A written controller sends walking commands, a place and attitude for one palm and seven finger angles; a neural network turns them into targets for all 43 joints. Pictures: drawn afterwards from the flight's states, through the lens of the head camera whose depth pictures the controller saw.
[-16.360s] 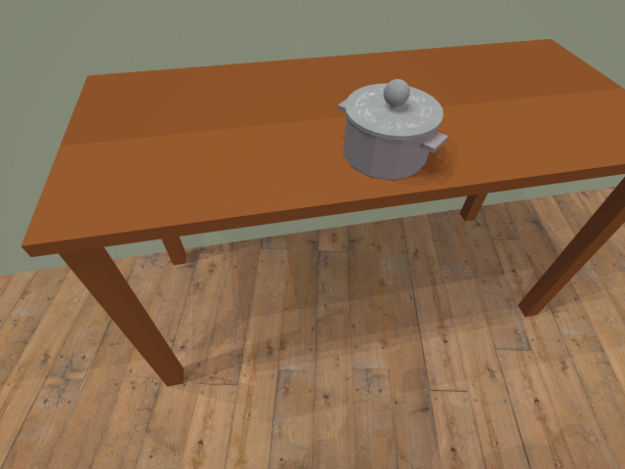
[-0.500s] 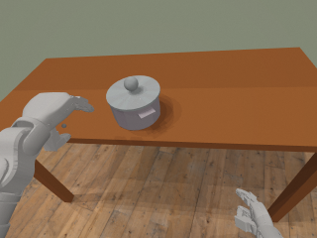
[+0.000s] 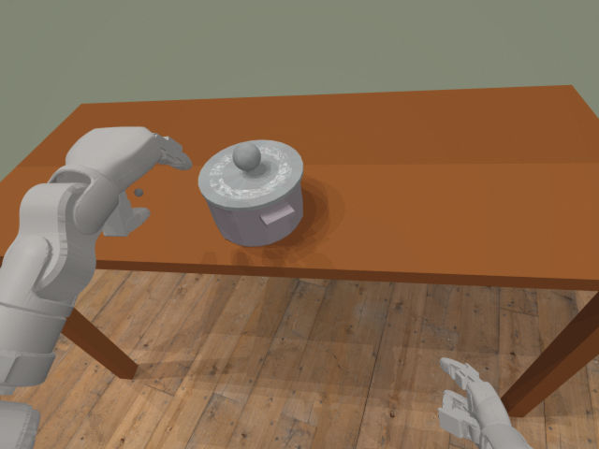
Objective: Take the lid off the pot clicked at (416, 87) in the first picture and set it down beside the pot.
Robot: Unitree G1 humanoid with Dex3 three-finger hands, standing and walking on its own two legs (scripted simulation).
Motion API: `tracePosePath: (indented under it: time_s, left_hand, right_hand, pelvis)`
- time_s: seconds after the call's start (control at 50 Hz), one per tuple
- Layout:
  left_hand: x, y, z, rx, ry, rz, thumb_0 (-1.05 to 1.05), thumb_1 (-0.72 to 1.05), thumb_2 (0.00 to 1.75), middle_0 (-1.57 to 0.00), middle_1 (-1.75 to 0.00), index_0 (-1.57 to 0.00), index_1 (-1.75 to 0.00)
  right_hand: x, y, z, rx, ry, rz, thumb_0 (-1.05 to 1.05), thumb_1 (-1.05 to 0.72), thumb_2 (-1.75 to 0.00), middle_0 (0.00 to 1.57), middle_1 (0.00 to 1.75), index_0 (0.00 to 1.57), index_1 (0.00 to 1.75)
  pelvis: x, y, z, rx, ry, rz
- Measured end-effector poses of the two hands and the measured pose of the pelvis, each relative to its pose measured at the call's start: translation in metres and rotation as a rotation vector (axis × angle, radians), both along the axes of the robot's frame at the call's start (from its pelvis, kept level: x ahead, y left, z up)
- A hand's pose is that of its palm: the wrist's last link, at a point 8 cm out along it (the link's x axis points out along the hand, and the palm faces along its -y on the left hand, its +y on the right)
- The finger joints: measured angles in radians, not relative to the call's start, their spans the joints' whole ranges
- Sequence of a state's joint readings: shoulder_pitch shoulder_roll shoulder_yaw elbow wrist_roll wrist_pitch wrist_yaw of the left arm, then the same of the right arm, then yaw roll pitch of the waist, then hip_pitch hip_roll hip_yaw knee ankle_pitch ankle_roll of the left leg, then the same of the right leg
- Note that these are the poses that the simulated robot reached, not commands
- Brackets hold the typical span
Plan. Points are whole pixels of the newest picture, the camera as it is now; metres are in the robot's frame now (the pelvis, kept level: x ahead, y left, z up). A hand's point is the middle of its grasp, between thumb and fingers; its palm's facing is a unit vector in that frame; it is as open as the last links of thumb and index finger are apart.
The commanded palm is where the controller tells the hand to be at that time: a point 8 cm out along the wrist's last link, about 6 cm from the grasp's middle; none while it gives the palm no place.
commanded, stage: move the open hand above the knob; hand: left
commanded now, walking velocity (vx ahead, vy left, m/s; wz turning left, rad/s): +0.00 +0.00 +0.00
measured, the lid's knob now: (246, 156) +0.53 +0.15 +0.12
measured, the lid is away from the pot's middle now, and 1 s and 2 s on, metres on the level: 0.00 0.00 0.00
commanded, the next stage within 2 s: none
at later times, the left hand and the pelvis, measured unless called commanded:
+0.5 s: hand (184, 159) +0.41 +0.19 +0.20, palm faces -0.13 -0.01 -0.99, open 10.1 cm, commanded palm +0.38 +0.19 +0.27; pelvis +0.02 +0.00 +0.00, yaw +0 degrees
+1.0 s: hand (217, 135) +0.48 +0.16 +0.20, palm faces -0.23 -0.02 -0.97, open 10.1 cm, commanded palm +0.46 +0.16 +0.27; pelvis +0.03 +0.00 +0.00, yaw +0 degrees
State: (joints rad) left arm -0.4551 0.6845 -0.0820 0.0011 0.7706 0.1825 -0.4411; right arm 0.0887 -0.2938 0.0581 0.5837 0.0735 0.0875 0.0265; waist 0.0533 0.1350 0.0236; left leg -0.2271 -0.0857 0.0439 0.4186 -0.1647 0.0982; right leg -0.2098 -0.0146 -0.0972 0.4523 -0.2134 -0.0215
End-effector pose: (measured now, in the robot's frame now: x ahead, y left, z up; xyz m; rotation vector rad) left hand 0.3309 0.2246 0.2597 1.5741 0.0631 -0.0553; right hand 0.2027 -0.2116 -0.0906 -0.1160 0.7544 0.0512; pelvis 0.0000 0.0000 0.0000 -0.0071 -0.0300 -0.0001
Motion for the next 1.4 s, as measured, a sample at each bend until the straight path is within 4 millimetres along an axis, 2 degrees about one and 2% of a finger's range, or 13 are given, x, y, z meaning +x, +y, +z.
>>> tracePosePath:
  time_s: [0.28, 0.42, 0.72, 0.86, 1.06, 1.2, 1.4]
  left_hand:
    - [0.044, -0.019, -0.003, -0.011, 0.045, 0.000, 0.00, -0.35, 1.58, -0.86, -0.08, -0.87, -0.09]
    - [0.061, -0.032, -0.001, -0.013, 0.050, -0.017, 0.00, -0.35, 1.58, -0.86, -0.08, -0.87, -0.09]
    - [0.095, -0.044, -0.006, -0.011, 0.101, 0.018, 0.00, -0.35, 1.58, -0.86, -0.08, -0.87, -0.09]
    - [0.117, -0.055, -0.003, -0.014, 0.120, 0.011, 0.00, -0.35, 1.58, -0.86, -0.08, -0.87, -0.09]
    - [0.147, -0.065, -0.007, -0.013, 0.165, 0.022, 0.00, -0.35, 1.58, -0.86, -0.08, -0.87, -0.09]
    - [0.163, -0.073, -0.002, -0.020, 0.157, 0.006, 0.00, -0.35, 1.58, -0.86, -0.08, -0.87, -0.09]
    - [0.177, -0.079, -0.003, -0.033, 0.166, 0.009, 0.00, -0.35, 1.58, -0.86, -0.08, -0.87, -0.09]
  right_hand:
    - [-0.004, -0.012, -0.006, -0.012, 0.058, -0.037, 0.01, -0.91, -0.90, 0.20, 0.30, 0.20, 0.30]
    - [-0.005, -0.016, -0.009, -0.010, 0.078, -0.052, 0.01, -0.91, -0.90, 0.20, 0.30, 0.20, 0.30]
    - [-0.008, -0.020, -0.013, -0.019, 0.117, -0.072, 0.01, -0.91, -0.90, 0.20, 0.30, 0.20, 0.30]
    - [-0.019, -0.026, -0.015, -0.030, 0.140, -0.105, 0.01, -0.91, -0.90, 0.20, 0.30, 0.20, 0.30]
    - [-0.047, -0.039, -0.022, -0.059, 0.217, -0.164, 0.01, -0.91, -0.90, 0.20, 0.30, 0.20, 0.30]
    - [-0.065, -0.043, -0.026, -0.075, 0.271, -0.196, 0.01, -0.91, -0.90, 0.20, 0.30, 0.20, 0.30]
    - [-0.073, -0.040, -0.028, -0.072, 0.291, -0.218, 0.01, -0.91, -0.90, 0.20, 0.30, 0.20, 0.30]
  pelvis:
    - [0.011, -0.001, 0.000, 0.002, 0.022, -0.001]
    - [0.017, -0.001, 0.001, 0.004, 0.032, -0.003]
    - [0.023, -0.003, 0.000, 0.005, 0.053, 0.005]
    - [0.028, -0.003, 0.001, 0.005, 0.065, 0.005]
    - [0.034, -0.001, 0.001, 0.004, 0.083, -0.003]
    - [0.039, 0.001, 0.001, 0.003, 0.102, -0.007]
    - [0.043, 0.004, 0.002, 0.003, 0.118, -0.015]
